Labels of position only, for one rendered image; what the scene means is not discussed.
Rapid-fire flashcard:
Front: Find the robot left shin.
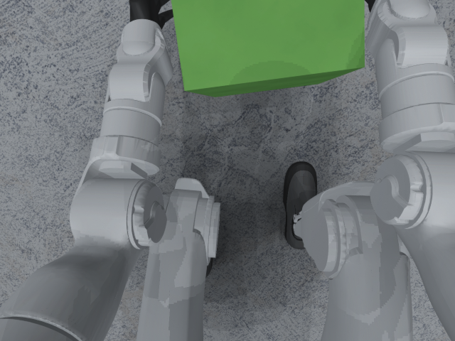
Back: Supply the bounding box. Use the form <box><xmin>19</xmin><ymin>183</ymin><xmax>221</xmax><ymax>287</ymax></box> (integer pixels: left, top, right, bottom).
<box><xmin>163</xmin><ymin>178</ymin><xmax>210</xmax><ymax>266</ymax></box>

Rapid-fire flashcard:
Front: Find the left robot forearm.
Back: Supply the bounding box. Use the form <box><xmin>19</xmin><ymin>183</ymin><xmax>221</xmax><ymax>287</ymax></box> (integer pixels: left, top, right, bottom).
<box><xmin>70</xmin><ymin>19</ymin><xmax>173</xmax><ymax>233</ymax></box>

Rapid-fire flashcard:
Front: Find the right robot forearm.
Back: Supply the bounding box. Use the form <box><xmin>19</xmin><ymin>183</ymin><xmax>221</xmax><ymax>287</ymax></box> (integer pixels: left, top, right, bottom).
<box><xmin>365</xmin><ymin>0</ymin><xmax>455</xmax><ymax>155</ymax></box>

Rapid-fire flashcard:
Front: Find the right robot foot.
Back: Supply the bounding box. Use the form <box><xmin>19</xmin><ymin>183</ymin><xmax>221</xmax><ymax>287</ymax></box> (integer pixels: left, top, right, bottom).
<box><xmin>283</xmin><ymin>161</ymin><xmax>317</xmax><ymax>249</ymax></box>

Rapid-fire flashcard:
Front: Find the carton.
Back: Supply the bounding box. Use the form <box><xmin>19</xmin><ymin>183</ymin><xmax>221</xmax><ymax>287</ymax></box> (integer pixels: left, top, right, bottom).
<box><xmin>171</xmin><ymin>0</ymin><xmax>365</xmax><ymax>97</ymax></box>

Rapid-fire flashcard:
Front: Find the right robot upper arm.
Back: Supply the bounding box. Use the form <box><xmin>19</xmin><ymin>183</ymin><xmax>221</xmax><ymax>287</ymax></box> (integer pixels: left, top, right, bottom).
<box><xmin>370</xmin><ymin>151</ymin><xmax>455</xmax><ymax>341</ymax></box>

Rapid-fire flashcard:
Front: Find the left robot hand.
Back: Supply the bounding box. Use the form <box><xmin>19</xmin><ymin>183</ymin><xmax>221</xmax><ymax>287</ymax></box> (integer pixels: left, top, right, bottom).
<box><xmin>129</xmin><ymin>0</ymin><xmax>173</xmax><ymax>30</ymax></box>

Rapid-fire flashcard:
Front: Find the left robot upper arm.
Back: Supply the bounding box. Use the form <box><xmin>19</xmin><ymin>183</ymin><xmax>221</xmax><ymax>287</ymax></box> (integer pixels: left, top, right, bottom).
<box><xmin>0</xmin><ymin>178</ymin><xmax>167</xmax><ymax>341</ymax></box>

